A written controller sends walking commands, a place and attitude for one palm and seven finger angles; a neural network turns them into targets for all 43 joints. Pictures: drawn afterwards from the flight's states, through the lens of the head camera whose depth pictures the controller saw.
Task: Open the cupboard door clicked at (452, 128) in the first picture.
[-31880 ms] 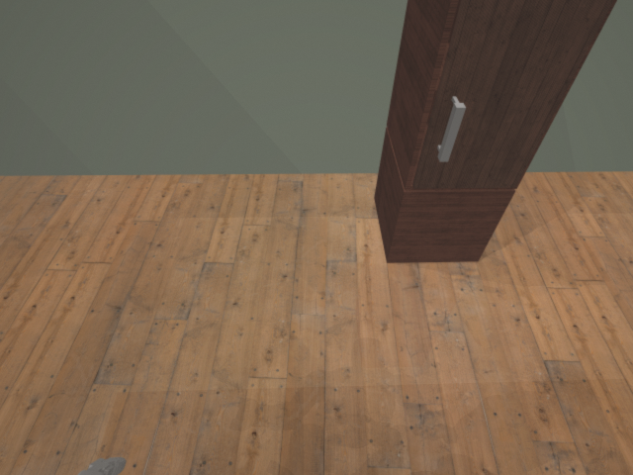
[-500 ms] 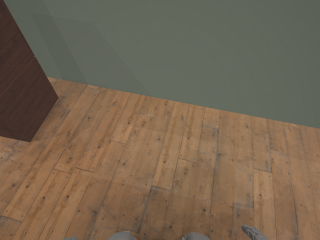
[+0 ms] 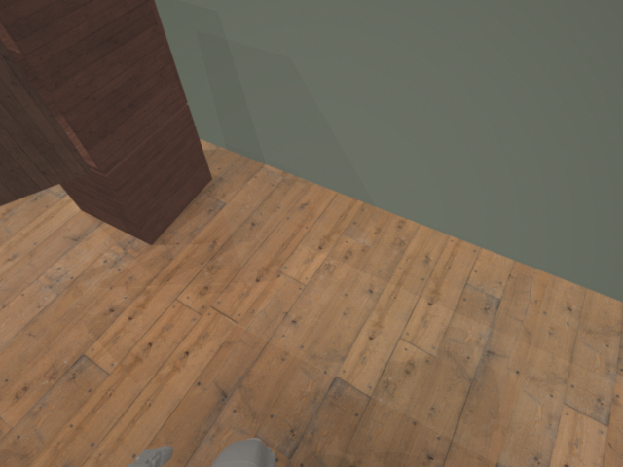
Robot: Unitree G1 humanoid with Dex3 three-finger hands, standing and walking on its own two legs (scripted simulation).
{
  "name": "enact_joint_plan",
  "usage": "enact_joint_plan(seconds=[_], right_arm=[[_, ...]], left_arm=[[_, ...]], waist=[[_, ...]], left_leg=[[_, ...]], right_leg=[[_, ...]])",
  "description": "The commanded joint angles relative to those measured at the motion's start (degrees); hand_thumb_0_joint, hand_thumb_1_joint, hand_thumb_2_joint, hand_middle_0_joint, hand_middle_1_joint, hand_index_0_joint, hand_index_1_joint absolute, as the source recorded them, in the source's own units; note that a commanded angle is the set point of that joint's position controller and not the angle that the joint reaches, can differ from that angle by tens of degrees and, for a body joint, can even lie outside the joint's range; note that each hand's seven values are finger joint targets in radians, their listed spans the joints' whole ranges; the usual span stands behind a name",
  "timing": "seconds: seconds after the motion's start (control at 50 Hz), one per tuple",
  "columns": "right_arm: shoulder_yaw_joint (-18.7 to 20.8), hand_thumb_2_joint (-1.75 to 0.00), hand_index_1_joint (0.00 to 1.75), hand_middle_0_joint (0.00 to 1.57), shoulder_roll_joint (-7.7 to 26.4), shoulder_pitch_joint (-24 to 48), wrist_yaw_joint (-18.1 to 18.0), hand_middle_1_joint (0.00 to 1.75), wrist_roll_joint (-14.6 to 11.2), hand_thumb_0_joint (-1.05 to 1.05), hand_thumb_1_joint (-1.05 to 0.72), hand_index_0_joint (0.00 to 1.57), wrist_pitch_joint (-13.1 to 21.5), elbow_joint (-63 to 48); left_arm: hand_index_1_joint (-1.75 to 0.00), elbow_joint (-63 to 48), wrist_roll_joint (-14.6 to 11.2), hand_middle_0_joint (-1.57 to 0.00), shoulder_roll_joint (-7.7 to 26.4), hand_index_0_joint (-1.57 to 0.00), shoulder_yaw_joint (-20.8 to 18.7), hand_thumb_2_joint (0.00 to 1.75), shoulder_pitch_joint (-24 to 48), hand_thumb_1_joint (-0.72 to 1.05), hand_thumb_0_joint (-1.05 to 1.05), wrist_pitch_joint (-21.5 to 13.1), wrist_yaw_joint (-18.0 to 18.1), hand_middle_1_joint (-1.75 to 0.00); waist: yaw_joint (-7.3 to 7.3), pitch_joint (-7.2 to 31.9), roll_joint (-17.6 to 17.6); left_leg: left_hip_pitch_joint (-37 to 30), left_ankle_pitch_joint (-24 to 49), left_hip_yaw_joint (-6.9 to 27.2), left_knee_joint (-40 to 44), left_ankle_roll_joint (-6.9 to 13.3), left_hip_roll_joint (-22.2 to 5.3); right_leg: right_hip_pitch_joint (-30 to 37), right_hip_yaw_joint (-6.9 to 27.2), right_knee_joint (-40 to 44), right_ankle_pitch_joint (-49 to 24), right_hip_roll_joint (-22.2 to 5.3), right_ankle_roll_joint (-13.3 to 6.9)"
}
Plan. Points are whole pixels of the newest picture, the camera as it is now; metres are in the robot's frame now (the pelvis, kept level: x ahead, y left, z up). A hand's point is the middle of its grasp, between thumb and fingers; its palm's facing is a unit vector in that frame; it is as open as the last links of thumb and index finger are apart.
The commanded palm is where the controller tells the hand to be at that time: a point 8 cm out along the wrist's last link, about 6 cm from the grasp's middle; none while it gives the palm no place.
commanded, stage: turn to face it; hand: left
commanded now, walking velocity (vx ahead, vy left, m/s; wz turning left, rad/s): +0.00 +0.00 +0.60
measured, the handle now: out of the picture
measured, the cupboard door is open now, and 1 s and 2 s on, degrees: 60 60 60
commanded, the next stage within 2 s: take the last steps up to it in 0.80 s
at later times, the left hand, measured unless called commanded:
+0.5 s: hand out of the picture +0.06 +0.21 -0.16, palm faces +0.30 -0.90 -0.31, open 7.4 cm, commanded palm none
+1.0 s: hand out of the picture -0.01 +0.18 -0.17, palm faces +0.52 -0.82 -0.23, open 7.4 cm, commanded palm none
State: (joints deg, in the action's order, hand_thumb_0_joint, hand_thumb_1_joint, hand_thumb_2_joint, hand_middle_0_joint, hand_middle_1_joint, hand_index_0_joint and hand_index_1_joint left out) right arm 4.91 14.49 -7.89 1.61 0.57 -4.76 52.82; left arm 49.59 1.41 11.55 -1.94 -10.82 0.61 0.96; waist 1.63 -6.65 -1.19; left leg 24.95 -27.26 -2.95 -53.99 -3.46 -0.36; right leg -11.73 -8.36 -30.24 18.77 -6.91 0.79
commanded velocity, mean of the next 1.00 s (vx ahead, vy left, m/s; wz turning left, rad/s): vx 0.04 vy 0.02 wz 0.43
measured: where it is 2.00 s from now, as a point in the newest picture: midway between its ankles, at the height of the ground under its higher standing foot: (248, 451)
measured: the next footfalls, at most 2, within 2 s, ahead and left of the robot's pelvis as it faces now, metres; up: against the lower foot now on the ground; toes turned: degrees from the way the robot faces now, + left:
left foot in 0.10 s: +0.04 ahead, +0.13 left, +0.00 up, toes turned +9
right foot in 0.44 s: +0.10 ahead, -0.14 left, +0.00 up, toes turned +13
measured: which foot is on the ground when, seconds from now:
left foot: up 0.00-0.08, down 0.10-0.44, up 0.46-0.72, down 0.74-1.00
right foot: down 0.00-0.10, up 0.12-0.42, down 0.44-0.74, up 0.76-1.00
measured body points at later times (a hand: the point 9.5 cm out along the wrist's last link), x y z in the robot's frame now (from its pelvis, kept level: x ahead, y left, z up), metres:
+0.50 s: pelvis +0.02 -0.03 -0.01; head +0.07 -0.04 +0.43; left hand +0.05 +0.25 -0.13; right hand +0.18 -0.26 -0.16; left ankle -0.02 +0.10 -0.70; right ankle +0.06 -0.15 -0.74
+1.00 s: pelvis +0.04 -0.03 +0.00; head +0.07 +0.00 +0.45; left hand -0.04 +0.22 -0.15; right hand +0.23 -0.19 -0.15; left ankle -0.02 +0.07 -0.74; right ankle +0.08 -0.16 -0.71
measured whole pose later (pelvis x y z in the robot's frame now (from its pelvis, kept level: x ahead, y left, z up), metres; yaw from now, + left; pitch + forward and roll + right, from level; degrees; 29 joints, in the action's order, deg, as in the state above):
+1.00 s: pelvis +0.04 -0.03 +0.00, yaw +30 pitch +1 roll -1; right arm 1.6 10.8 -8.6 -0.7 1.5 -1.7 54.4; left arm 54.9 0.6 13.4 -3.1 -10.8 2.5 0.1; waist -0.6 -4.8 -0.2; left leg 15.1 -15.6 1.2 -30.1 0.6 -0.3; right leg -19.6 -3.1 -45.0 26.7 -2.8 3.0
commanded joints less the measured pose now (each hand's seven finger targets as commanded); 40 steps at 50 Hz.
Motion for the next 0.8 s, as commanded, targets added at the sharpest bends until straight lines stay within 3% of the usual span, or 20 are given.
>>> enact_joint_plan(seconds=[0.0, 0.04, 0.06, 0.08, 0.1, 0.2, 0.3, 0.36, 0.38, 0.4, 0.42, 0.46, 0.52, 0.6, 0.64, 0.68, 0.7, 0.72, 0.74, 0.78], right_arm=[[-0.5, -0.9, 0.3, 0.2, 2.3, 4.0, 0.3, 0.3, -0.2, 0.0, -0.9, 0.2, 2.7, -6.2], [-0.1, -0.9, 0.3, 0.2, 4.2, -0.3, 0.1, 0.3, 0.2, 0.0, -0.9, 0.2, 3.1, -5.1], [0.9, -0.9, 0.3, 0.2, 8.1, -4.5, -0.1, 0.3, 0.6, 0.0, -0.9, 0.2, 3.6, -4.3], [2.8, -0.9, 0.3, 0.2, 15.0, -9.3, -0.6, 0.3, 1.2, 0.0, -0.9, 0.2, 3.8, -3.9], [2.7, -0.9, 0.3, 0.2, 16.3, -13.0, -0.9, 0.3, 0.9, 0.0, -0.9, 0.2, 3.3, -2.8], [1.0, -0.9, 0.3, 0.2, 10.8, -2.2, -2.7, 0.3, 1.0, 0.0, -0.9, 0.2, 4.1, -5.2], [1.5, -0.9, 0.3, 0.2, 11.3, -0.7, -2.3, 0.3, 1.1, 0.0, -0.9, 0.2, 3.6, -5.0], [1.9, -0.9, 0.3, 0.2, 11.1, 2.1, -2.1, 0.3, 0.8, 0.0, -0.9, 0.2, 2.9, -5.9], [1.8, -0.9, 0.3, 0.2, 9.6, 3.0, -1.9, 0.3, 0.4, 0.0, -0.9, 0.2, 2.8, -6.5], [1.4, -0.9, 0.3, 0.2, 5.9, 2.4, -1.5, 0.3, -0.1, 0.0, -0.9, 0.2, 2.7, -7.5], [1.2, -0.9, 0.3, 0.2, 5.1, 3.0, -1.1, 0.3, 0.1, 0.0, -0.9, 0.2, 2.8, -8.5], [1.4, -0.9, 0.3, 0.2, 5.6, 3.2, -0.9, 0.3, 0.5, 0.0, -0.9, 0.2, 2.2, -6.7], [0.6, -0.9, 0.3, 0.2, 3.3, 1.5, -0.1, 0.3, 0.2, 0.0, -0.9, 0.2, 1.8, -5.1], [-0.5, -0.9, 0.3, 0.2, 1.0, 4.7, 0.0, 0.3, -0.1, 0.0, -0.9, 0.2, 2.5, -5.2], [-0.8, -0.9, 0.3, 0.2, 1.2, 2.9, -0.4, 0.3, -0.1, 0.0, -0.9, 0.2, 2.9, -4.6], [-0.7, -0.9, 0.3, 0.2, 2.8, -1.2, -0.6, 0.3, 0.1, 0.0, -0.9, 0.2, 3.4, -3.0], [0.0, -0.9, 0.3, 0.2, 6.3, -3.2, -0.7, 0.3, 0.4, 0.0, -0.9, 0.2, 4.0, -2.5], [1.1, -0.9, 0.3, 0.2, 12.0, -6.5, -1.2, 0.3, 1.0, 0.0, -0.9, 0.2, 4.2, -2.5], [1.3, -0.9, 0.3, 0.2, 13.7, -8.4, -1.6, 0.3, 1.3, 0.0, -0.9, 0.2, 3.5, -1.7], [0.4, -0.9, 0.3, 0.2, 10.6, -5.7, -3.1, 0.3, 1.3, 0.0, -0.9, 0.2, 4.0, -2.0]], left_arm=[[-0.3, -2.2, 0.3, -0.2, 13.4, -0.2, -4.3, 0.9, -4.0, 0.9, 0.0, -0.9, 0.7, -0.3], [-0.3, -2.4, -0.5, -0.2, 13.6, -0.2, -4.6, 0.9, -3.0, 0.9, 0.0, -0.7, 0.3, -0.3], [-0.3, -3.3, -0.9, -0.2, 12.2, -0.2, -4.3, 0.9, -2.5, 0.9, 0.0, -0.5, 0.0, -0.3], [-0.3, -5.9, -1.2, -0.2, 7.7, -0.2, -3.2, 0.9, -1.0, 0.9, 0.0, -0.2, -0.4, -0.3], [-0.3, -7.9, -0.5, -0.2, 8.5, -0.2, -2.5, 0.9, 3.9, 0.9, 0.0, 0.5, 0.1, -0.3], [-0.3, -3.9, -0.6, -0.2, 7.8, -0.2, -3.1, 0.9, 2.5, 0.9, 0.0, 1.2, -0.5, -0.3], [-0.3, -4.1, -0.8, -0.2, 7.1, -0.2, -2.9, 0.9, 2.3, 0.9, 0.0, 1.1, -0.7, -0.3], [-0.3, -3.1, -0.9, -0.2, 7.5, -0.2, -3.2, 0.9, -3.0, 0.9, 0.0, 0.5, -0.5, -0.3], [-0.3, -2.6, -0.7, -0.2, 9.3, -0.2, -3.9, 0.9, -5.7, 0.9, 0.0, 0.0, -0.2, -0.3], [-0.3, -2.7, 0.3, -0.2, 14.3, -0.2, -4.8, 0.9, -7.0, 0.9, 0.0, -0.7, 0.3, -0.3], [-0.3, -3.5, 0.6, -0.2, 17.0, -0.2, -4.9, 0.9, -6.1, 0.9, 0.0, -0.6, 0.5, -0.3], [-0.3, -4.1, 0.0, -0.2, 12.7, -0.2, -3.9, 0.9, -2.0, 0.9, 0.0, -0.9, 0.9, -0.3], [-0.3, -4.8, 0.3, -0.2, 10.2, -0.2, -3.2, 0.9, 1.0, 0.9, 0.0, -0.9, 0.9, -0.3], [-0.3, -1.9, 0.5, -0.2, 12.2, -0.2, -3.8, 0.9, -4.6, 0.9, 0.0, -1.1, 0.7, -0.3], [-0.3, -0.9, 0.3, -0.2, 13.0, -0.2, -4.0, 0.9, -5.1, 0.9, 0.0, -1.1, 0.6, -0.3], [-0.3, -0.5, -0.5, -0.2, 12.3, -0.2, -4.0, 0.9, -3.7, 0.9, 0.0, -0.8, 0.3, -0.3], [-0.3, -1.1, -0.8, -0.2, 10.3, -0.2, -3.6, 0.9, -3.6, 0.9, 0.0, -0.6, 0.2, -0.3], [-0.3, -2.9, -1.2, -0.2, 6.4, -0.2, -2.5, 0.9, -3.2, 0.9, 0.0, -0.2, -0.1, -0.3], [-0.3, -4.1, -0.5, -0.2, 6.9, -0.2, -2.0, 0.9, 0.0, 0.9, 0.0, 0.4, 0.2, -0.3], [-0.3, -2.0, -0.7, -0.2, 7.1, -0.2, -2.4, 0.9, 2.5, 0.9, 0.0, 1.2, 0.2, -0.3]], waist=[[-3.55, 9.1, -10.7], [-0.9, 10.9, -8.2], [1.53, 14.0, 0.2], [4.15, 15.1, 18.6], [5.29, 13.7, 12.4], [-0.32, 9.9, 11.4], [-0.58, 9.2, 10.1], [-3.2, 9.6, 9.6], [-4.8, 9.5, 5.0], [-5.35, 9.5, -8.9], [-5.63, 9.1, -16.2], [-2.95, 6.6, -13.9], [-1.19, 6.4, -12.8], [-4.32, 8.0, -9.7], [-3.59, 8.9, -10.4], [-1.07, 9.8, -7.9], [0.02, 12.2, 1.2], [1.42, 13.2, 17.0], [2.83, 12.2, 13.5], [1.59, 9.3, 15.4]], left_leg=[[-1.7, 2.9, -3.2, 14.5, 0.5, 0.5], [-11.6, 13.4, -3.5, 25.5, 1.6, 1.2], [-22.7, 26.4, 3.0, 28.8, 4.3, -4.5], [-30.7, 49.6, 26.3, 30.4, 14.2, -21.8], [-27.4, 50.9, 27.7, 30.0, 18.4, -25.3], [-16.5, 38.8, 16.9, 32.0, 12.9, -13.8], [-11.8, 31.0, 18.2, 32.1, 12.1, -11.7], [-4.7, 25.0, 19.1, 28.6, 10.1, -9.4], [0.1, 18.1, 17.5, 24.3, 7.5, -6.1], [9.4, 4.7, 10.0, 13.2, 3.2, 1.1], [9.2, -8.7, 4.8, -2.5, 1.4, 4.1], [9.5, -3.9, 7.0, -15.7, 1.5, 0.2], [4.6, -0.3, 2.9, -9.0, 0.3, -0.9], [0.2, -0.7, -1.3, 7.2, 0.5, 0.8], [-3.9, 3.0, -2.2, 15.8, 0.9, 1.3], [-14.1, 14.4, -1.3, 28.0, 2.0, 0.8], [-22.3, 25.6, 6.1, 31.4, 4.5, -6.1], [-27.5, 47.4, 23.5, 31.9, 12.8, -20.7], [-22.2, 45.6, 24.0, 32.0, 17.5, -24.1], [-18.3, 45.2, 21.4, 32.7, 16.2, -18.7]], right_leg=[[10.6, 4.8, 2.1, -39.1, -13.0, -6.1], [5.7, 1.4, -5.1, -35.8, -11.6, -2.6], [-3.4, -1.0, -14.3, -26.2, -9.6, 0.5], [-20.6, -2.0, -28.2, 14.6, -0.7, 5.0], [-22.8, 5.0, -34.3, 20.9, -0.2, 4.0], [-18.6, 8.6, -33.1, 7.5, 0.9, 4.1], [-9.9, 6.2, -17.2, 6.9, 4.5, 3.5], [1.7, 4.9, -3.2, -1.0, 6.4, 2.9], [7.7, 7.0, 5.6, -3.9, 3.8, 2.4], [12.5, 21.9, 14.0, -0.7, -9.4, -2.0], [6.6, 30.7, 17.4, -4.5, -21.4, -8.9], [2.2, 24.4, 13.5, -13.8, -16.5, -10.4], [1.6, 10.1, 10.0, -24.7, -11.3, -7.5], [8.1, 8.4, 6.7, -33.3, -12.1, -7.6], [8.3, 7.7, 3.8, -35.6, -12.1, -6.7], [2.7, 4.9, -1.4, -29.6, -10.2, -2.9], [-4.6, 1.8, -8.8, -20.0, -7.0, 0.3], [-16.7, 0.0, -18.6, 11.4, -0.5, 4.1], [-16.1, 4.7, -26.0, 19.7, 0.5, 3.1], [-18.4, 8.4, -31.4, 14.4, 0.9, 2.8]])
